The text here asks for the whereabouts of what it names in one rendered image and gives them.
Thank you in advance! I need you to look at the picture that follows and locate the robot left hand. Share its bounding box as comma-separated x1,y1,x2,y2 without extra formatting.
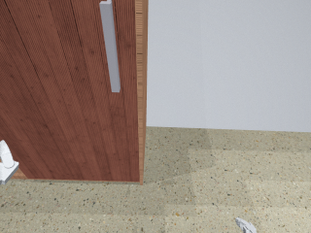
0,140,19,185

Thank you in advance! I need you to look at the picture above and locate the robot right hand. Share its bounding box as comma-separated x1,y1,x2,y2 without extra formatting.
235,217,257,233

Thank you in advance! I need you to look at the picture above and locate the handle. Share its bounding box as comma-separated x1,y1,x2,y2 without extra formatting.
99,0,121,93

